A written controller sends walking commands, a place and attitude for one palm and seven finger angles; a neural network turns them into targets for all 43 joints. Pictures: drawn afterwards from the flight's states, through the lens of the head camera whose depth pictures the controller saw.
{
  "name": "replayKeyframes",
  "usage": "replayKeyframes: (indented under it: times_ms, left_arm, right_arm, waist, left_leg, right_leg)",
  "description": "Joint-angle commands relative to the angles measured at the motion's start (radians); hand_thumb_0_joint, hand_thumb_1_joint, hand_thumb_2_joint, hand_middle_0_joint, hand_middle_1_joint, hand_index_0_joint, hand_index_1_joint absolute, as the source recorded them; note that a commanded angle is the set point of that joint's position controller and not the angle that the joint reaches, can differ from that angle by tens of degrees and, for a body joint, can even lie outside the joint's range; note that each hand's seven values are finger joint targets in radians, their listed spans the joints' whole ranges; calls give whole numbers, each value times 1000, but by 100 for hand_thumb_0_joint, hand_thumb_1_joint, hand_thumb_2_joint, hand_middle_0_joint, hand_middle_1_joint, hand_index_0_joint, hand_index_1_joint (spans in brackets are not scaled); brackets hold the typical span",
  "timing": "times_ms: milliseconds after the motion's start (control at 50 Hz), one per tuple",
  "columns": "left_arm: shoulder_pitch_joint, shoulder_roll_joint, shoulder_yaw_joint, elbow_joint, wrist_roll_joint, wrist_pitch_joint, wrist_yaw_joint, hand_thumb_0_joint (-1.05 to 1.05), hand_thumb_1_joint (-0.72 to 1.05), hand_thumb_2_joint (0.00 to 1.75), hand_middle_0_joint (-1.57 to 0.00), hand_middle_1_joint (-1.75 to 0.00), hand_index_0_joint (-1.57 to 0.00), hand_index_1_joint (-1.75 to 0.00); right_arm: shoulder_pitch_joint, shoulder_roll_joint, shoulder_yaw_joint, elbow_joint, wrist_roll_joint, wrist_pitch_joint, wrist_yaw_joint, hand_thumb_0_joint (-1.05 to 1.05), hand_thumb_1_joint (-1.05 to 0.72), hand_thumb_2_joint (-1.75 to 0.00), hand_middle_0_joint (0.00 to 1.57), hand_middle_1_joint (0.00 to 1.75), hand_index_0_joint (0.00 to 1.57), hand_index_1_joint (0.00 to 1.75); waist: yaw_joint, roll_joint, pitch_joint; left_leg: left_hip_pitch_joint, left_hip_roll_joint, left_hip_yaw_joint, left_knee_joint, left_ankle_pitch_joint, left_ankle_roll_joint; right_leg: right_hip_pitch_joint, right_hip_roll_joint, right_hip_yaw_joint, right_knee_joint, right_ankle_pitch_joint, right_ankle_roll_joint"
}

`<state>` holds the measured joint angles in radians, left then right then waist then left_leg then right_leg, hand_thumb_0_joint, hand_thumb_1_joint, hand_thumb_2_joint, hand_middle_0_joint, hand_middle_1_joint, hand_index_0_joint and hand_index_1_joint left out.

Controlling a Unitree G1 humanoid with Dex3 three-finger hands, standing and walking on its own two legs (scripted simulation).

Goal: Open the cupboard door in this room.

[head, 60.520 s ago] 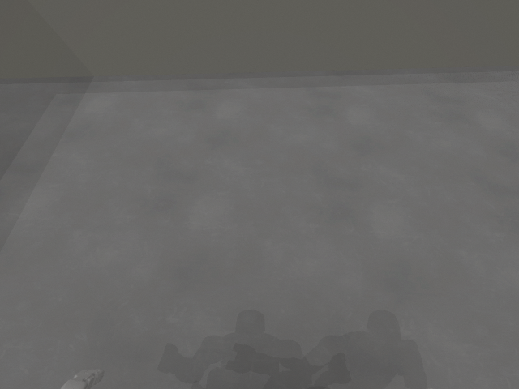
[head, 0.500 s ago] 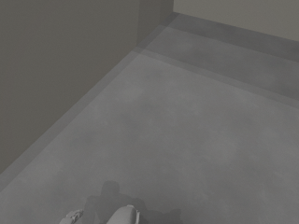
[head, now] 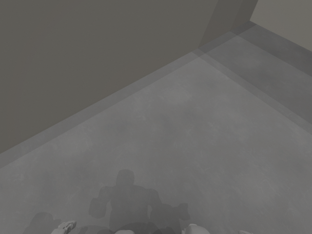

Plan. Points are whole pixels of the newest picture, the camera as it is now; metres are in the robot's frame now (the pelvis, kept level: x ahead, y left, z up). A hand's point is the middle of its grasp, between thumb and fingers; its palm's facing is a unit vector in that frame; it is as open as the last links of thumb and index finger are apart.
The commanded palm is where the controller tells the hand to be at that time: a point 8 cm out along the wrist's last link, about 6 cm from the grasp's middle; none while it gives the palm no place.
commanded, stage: turn to face it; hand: left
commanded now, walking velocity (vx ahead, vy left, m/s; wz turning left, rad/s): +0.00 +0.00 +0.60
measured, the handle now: out of the picture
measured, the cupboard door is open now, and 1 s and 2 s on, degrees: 47 47 47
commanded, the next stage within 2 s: none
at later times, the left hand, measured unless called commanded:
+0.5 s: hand out of the picture +0.01 +0.22 -0.18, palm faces +0.35 -0.91 -0.23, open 7.4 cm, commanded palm none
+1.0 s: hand out of the picture -0.01 +0.16 -0.15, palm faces +0.59 -0.77 -0.24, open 7.4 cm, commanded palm none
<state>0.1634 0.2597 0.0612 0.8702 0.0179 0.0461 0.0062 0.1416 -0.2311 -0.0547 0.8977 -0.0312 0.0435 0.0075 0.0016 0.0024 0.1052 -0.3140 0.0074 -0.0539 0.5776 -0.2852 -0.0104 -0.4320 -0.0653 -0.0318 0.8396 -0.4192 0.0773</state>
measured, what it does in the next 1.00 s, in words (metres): steps on the spot, turning left: right foot, then left foot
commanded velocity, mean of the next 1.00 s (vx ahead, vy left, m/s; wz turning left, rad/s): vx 0.00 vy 0.00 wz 0.60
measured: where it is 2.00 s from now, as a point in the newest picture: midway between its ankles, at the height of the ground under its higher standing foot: outside the picture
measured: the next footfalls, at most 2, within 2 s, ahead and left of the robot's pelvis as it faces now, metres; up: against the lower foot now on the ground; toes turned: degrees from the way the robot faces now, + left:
right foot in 0.06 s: +0.07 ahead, -0.15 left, +0.00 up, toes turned -1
left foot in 0.38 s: +0.03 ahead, +0.11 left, +0.00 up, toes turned +22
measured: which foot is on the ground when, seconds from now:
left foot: down 0.00-0.06, up 0.08-0.36, down 0.38-0.76, up 0.78-1.00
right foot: up 0.00-0.04, down 0.06-0.38, up 0.40-0.74, down 0.76-1.00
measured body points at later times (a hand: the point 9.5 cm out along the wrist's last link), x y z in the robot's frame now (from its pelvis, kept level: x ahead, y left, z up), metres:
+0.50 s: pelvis +0.02 +0.00 +0.00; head +0.06 +0.05 +0.44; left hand -0.01 +0.27 -0.16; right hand +0.20 -0.21 -0.13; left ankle -0.01 +0.09 -0.73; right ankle +0.02 -0.15 -0.66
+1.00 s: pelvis +0.04 -0.04 +0.01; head +0.08 -0.01 +0.45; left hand -0.04 +0.20 -0.13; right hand +0.26 -0.20 -0.14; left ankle -0.05 +0.06 -0.67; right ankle +0.10 -0.14 -0.73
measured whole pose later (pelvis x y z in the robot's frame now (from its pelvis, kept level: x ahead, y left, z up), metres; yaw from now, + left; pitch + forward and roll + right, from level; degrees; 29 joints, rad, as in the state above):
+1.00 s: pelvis +0.04 -0.04 +0.01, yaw +39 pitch +0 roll +1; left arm 0.20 0.19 0.03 0.87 0.03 0.01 0.02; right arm 0.15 -0.24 -0.09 0.94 -0.02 0.08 0.03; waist -0.02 -0.01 0.11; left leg -0.45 0.02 0.04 0.98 -0.45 -0.07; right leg -0.21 -0.13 -0.19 0.52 -0.30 0.02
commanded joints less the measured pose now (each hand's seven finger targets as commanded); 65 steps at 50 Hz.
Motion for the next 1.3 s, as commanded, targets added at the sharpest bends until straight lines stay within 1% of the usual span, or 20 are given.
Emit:
replayKeyframes:
  times_ms: [0, 40, 60, 160, 260, 320, 360, 380, 460, 700, 720, 740, 760, 820, 980, 1040, 1060, 1100, 1160, 1280]
  left_arm:
    - [151, 86, 33, -45, -1, -41, 7, 0, 90, 90, -20, -30, -20, -30]
    - [176, 235, 55, -57, 19, -57, 20, 0, 90, 90, -20, -30, -20, -30]
    - [154, 212, 50, -67, 12, -57, 26, 0, 90, 90, -20, -30, -20, -30]
    - [19, 120, 24, -93, 14, -57, 29, 0, 90, 90, -20, -30, -20, -30]
    - [111, 168, 44, -50, 17, -55, 25, 0, 90, 90, -20, -30, -20, -30]
    - [101, 174, 53, -50, 0, -50, 15, 0, 90, 90, -20, -30, -20, -30]
    - [36, 58, 18, -121, -10, -41, 3, 0, 90, 90, -20, -30, -20, -30]
    - [-53, 73, 14, -139, 3, -27, 12, 0, 90, 90, -20, -30, -20, -30]
    - [-24, 63, 24, -67, -1, -21, 6, 0, 90, 90, -20, -30, -20, -30]
    - [85, 67, 26, -54, -10, -39, 14, 0, 90, 90, -20, -30, -20, -30]
    - [127, 123, 38, -50, 0, -50, 21, 0, 90, 90, -20, -30, -20, -30]
    - [142, 208, 54, -51, 16, -56, 29, 0, 90, 90, -20, -30, -20, -30]
    - [120, 221, 45, -66, 10, -51, 29, 0, 90, 90, -20, -30, -20, -30]
    - [1, 117, 20, -85, 3, -57, 29, 0, 90, 90, -20, -30, -20, -30]
    - [116, 169, 43, -44, 15, -55, 27, 0, 90, 90, -20, -30, -20, -30]
    - [109, 179, 53, -40, 8, -49, 18, 0, 90, 90, -20, -30, -20, -30]
    - [90, 166, 51, -43, 1, -45, 14, 0, 90, 90, -20, -30, -20, -30]
    - [22, 53, 17, -125, -7, -33, 6, 0, 90, 90, -20, -30, -20, -30]
    - [-66, 72, 26, -94, 1, -19, 11, 0, 90, 90, -20, -30, -20, -30]
    - [0, 64, 27, -47, 1, -16, 3, 0, 90, 90, -20, -30, -20, -30]
  right_arm:
    - [-62, -196, -65, -100, 13, -10, -7, 0, -90, -90, 20, 30, 20, 30]
    - [-51, -94, -50, -134, 22, -14, 4, 0, -90, -90, 20, 30, 20, 30]
    - [-50, -125, -58, -133, 15, -5, 5, 0, -90, -90, 20, 30, 20, 30]
    - [-30, -71, -40, -73, 20, 13, 27, 0, -90, -90, 20, 30, 20, 30]
    - [-73, -40, -21, -85, 23, -5, 32, 0, -90, -90, 20, 30, 20, 30]
    - [25, -91, -31, -65, 18, -18, 28, 0, -90, -90, 20, 30, 20, 30]
    - [162, -279, -82, -50, 7, -24, 16, 0, -90, -90, 20, 30, 20, 30]
    - [221, -282, -81, -16, 9, -24, 0, 0, -90, -90, 20, 30, 20, 30]
    - [68, -195, -52, -50, 9, -34, -25, 0, -90, -90, 20, 30, 20, 30]
    - [-8, -188, -67, -67, 12, -12, -12, 0, -90, -90, 20, 30, 20, 30]
    - [0, -149, -62, -76, 21, -13, -5, 0, -90, -90, 20, 30, 20, 30]
    - [6, -85, -52, -97, 25, -15, 1, 0, -90, -90, 20, 30, 20, 30]
    - [0, -115, -59, -104, 16, -9, 6, 0, -90, -90, 20, 30, 20, 30]
    - [13, -101, -56, -52, 13, 13, 17, 0, -90, -90, 20, 30, 20, 30]
    - [-81, -45, -25, -69, 22, 1, 31, 0, -90, -90, 20, 30, 20, 30]
    - [-18, -72, -28, -61, 20, -10, 26, 0, -90, -90, 20, 30, 20, 30]
    - [33, -102, -38, -51, 18, -14, 28, 0, -90, -90, 20, 30, 20, 30]
    - [175, -306, -86, -33, 8, -20, 11, 0, -90, -90, 20, 30, 20, 30]
    - [97, -236, -68, -40, 7, -25, -20, 0, -90, -90, 20, 30, 20, 30]
    - [58, -194, -50, -44, 10, -34, -21, 0, -90, -90, 20, 30, 20, 30]
  waist:
    - [53, 107, -159]
    - [77, -345, -161]
    - [61, -249, -156]
    - [-10, -216, -121]
    - [45, -207, -153]
    - [-14, -146, -199]
    - [-97, 322, -248]
    - [-127, 208, -242]
    - [-35, 156, -174]
    - [31, 132, -160]
    - [51, -10, -183]
    - [60, -297, -173]
    - [52, -222, -148]
    - [-19, -212, -109]
    - [46, -213, -140]
    - [10, -195, -166]
    - [-25, -124, -186]
    - [-111, 327, -237]
    - [-77, 193, -156]
    - [-26, 116, -165]
  left_leg:
    - [-108, 126, -180, -56, 184, 92]
    - [-324, -87, 43, 417, -353, -28]
    - [-284, -24, -14, 581, -334, -18]
    - [-213, 29, 74, 538, -165, -55]
    - [-123, 2, 165, 173, -176, -45]
    - [103, -6, 174, -108, 55, -19]
    - [388, 402, -348, -181, 686, 200]
    - [357, 435, -365, -182, 706, 259]
    - [217, 257, -163, -191, 560, 174]
    - [-42, 143, -245, -100, 312, 111]
    - [-161, 67, -186, 9, 131, 53]
    - [-305, -91, 16, 266, -249, -28]
    - [-263, -55, -2, 485, -342, -24]
    - [-275, 15, 7, 690, -159, -48]
    - [-142, 4, 150, 212, -191, -52]
    - [21, -12, 177, -11, -41, -32]
    - [153, 5, 146, -127, 80, -18]
    - [357, 433, -388, -206, 675, 233]
    - [190, 319, -285, -228, 358, 208]
    - [208, 218, -191, -227, 412, 170]
  right_leg:
    - [320, 25, -29, -348, 189, -10]
    - [393, -426, 421, -576, 290, -188]
    - [301, -448, 376, -557, 318, -241]
    - [262, -266, 5, -475, 544, -174]
    - [388, -301, -53, -375, 701, -174]
    - [294, -281, -128, -207, 646, -95]
    - [-167, -79, -157, 183, -236, 29]
    - [-213, -73, -27, 297, -251, 13]
    - [-174, -58, 39, 339, -13, 15]
    - [300, 44, -24, -355, 187, -14]
    - [433, -81, 96, -493, 195, -44]
    - [474, -363, 368, -569, 276, -160]
    - [331, -459, 361, -567, 340, -240]
    - [276, -283, 114, -503, 484, -196]
    - [402, -303, -41, -402, 712, -184]
    - [331, -295, -98, -298, 648, -128]
    - [241, -277, -135, -198, 553, -85]
    - [-174, -69, -128, 200, -291, 25]
    - [-201, -73, 33, 349, -96, 5]
    - [-136, -27, 30, 236, 37, 19]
